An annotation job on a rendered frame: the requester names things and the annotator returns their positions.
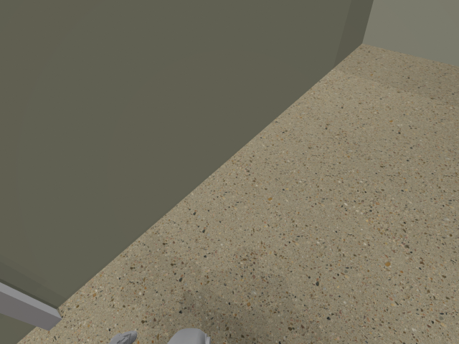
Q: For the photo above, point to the left robot thigh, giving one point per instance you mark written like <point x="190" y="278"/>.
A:
<point x="190" y="336"/>

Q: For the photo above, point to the panel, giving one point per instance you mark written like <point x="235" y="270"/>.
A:
<point x="20" y="306"/>

